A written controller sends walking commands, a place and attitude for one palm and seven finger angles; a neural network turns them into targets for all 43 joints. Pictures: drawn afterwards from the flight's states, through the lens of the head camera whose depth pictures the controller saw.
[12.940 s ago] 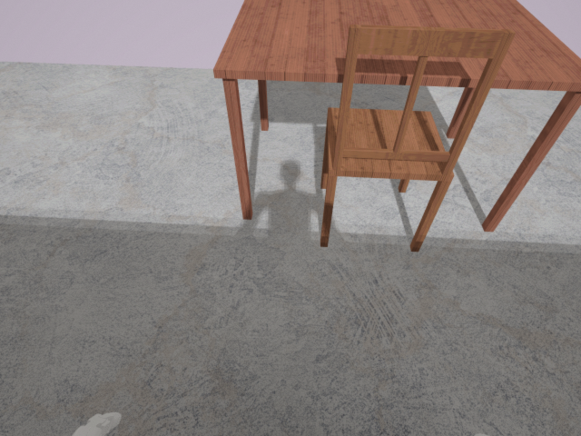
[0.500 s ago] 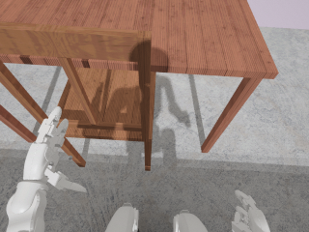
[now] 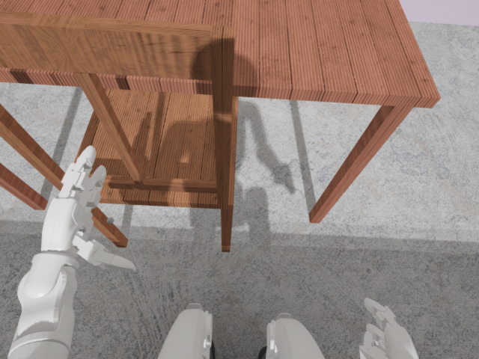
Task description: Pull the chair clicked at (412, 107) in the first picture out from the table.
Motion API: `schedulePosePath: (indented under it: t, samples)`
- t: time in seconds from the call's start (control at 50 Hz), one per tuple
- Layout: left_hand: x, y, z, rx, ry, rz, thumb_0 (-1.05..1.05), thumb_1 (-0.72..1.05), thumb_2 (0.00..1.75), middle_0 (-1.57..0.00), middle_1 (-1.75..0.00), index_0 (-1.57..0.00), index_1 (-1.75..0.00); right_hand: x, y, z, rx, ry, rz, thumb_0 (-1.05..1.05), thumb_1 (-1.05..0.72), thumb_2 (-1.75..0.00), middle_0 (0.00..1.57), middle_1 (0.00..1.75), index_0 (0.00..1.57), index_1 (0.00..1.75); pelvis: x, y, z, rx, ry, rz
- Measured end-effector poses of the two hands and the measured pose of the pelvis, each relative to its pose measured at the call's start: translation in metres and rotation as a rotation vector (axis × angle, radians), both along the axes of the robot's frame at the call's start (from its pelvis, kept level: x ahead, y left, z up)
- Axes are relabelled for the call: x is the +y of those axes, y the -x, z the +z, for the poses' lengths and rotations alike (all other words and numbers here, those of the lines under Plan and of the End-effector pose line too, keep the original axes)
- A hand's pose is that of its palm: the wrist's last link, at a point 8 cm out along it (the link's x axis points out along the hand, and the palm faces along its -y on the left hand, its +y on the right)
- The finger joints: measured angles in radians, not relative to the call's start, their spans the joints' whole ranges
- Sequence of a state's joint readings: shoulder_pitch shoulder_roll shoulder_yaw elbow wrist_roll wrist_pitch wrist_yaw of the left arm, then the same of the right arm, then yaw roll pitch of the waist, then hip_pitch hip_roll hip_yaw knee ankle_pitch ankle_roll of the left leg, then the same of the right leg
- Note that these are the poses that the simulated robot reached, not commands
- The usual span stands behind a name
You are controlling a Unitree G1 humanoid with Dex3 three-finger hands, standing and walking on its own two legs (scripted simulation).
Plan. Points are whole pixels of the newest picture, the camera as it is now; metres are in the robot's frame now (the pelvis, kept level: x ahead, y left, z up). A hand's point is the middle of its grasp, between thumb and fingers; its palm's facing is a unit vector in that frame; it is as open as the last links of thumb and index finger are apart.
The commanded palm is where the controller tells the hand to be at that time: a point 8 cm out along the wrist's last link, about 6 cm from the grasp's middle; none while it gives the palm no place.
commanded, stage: aim the fingers beside a spindle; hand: left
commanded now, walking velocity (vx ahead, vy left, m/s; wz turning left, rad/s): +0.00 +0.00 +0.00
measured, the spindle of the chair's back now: (118, 138) +0.48 +0.24 +0.02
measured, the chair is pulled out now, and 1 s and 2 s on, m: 0.00 0.00 0.00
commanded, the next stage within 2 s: none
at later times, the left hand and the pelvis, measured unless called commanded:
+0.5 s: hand (104, 210) +0.34 +0.23 +0.02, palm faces +0.02 -1.00 -0.06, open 16.9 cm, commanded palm +0.32 +0.27 +0.02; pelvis +0.00 -0.01 -0.01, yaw +0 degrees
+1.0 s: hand (112, 216) +0.33 +0.21 +0.02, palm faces -0.04 -1.00 -0.05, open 16.9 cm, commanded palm +0.31 +0.27 +0.02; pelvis +0.00 -0.01 -0.01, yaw +0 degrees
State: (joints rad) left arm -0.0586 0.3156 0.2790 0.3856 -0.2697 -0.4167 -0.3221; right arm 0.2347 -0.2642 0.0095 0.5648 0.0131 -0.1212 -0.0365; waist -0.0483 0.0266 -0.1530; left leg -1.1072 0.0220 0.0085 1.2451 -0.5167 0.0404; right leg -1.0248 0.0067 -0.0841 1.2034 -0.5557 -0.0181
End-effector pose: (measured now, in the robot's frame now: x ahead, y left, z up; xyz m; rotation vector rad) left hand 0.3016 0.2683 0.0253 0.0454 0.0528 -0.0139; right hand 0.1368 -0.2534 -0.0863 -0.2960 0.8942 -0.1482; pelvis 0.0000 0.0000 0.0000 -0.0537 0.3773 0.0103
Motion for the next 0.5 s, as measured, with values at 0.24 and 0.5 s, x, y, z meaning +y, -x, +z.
schedulePosePath:
  t: [0.24,0.5]
  samples:
    - [0.008,-0.016,-0.014,0.023,0.000,0.010,-0.01,-0.50,0.30,-0.06,-0.08,-0.06,-0.08,-0.005,0.002,-0.012,0.028,-0.001,-0.004,0.01,-0.91,-0.90,0.21,0.30,0.20,0.30,-0.004,0.002,-0.009,0.022,0.000,0.000]
    - [0.014,-0.015,-0.002,-0.002,-0.015,0.036,-0.01,-0.50,0.30,-0.07,-0.08,-0.06,-0.08,-0.006,0.007,-0.012,0.034,-0.018,-0.016,0.01,-0.91,-0.90,0.21,0.30,0.20,0.30,-0.008,0.003,-0.007,0.017,-0.005,-0.006]
